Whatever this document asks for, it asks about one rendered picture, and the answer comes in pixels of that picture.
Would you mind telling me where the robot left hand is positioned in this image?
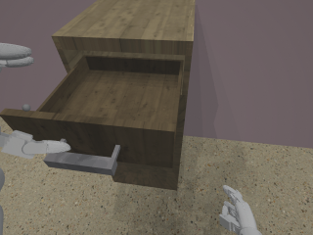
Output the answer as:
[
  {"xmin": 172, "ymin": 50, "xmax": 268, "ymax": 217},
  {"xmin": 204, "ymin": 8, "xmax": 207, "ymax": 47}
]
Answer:
[{"xmin": 0, "ymin": 43, "xmax": 71, "ymax": 160}]

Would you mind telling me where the robot right hand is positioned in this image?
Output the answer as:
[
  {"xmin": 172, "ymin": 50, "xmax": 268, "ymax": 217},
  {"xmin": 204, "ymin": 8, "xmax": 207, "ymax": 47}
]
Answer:
[{"xmin": 219, "ymin": 185, "xmax": 257, "ymax": 235}]

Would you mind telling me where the handle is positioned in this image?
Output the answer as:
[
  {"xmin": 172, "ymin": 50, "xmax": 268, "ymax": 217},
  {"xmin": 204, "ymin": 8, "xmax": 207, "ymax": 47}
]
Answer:
[{"xmin": 43, "ymin": 138, "xmax": 121, "ymax": 176}]

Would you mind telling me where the drawer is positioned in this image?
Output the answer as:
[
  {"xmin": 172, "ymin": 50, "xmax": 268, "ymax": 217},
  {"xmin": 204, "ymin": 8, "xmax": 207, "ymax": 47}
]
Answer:
[{"xmin": 0, "ymin": 55, "xmax": 184, "ymax": 168}]

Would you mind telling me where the cabinet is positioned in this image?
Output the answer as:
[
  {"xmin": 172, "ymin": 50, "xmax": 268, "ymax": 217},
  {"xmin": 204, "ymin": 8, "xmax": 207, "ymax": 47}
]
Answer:
[{"xmin": 51, "ymin": 0, "xmax": 196, "ymax": 191}]

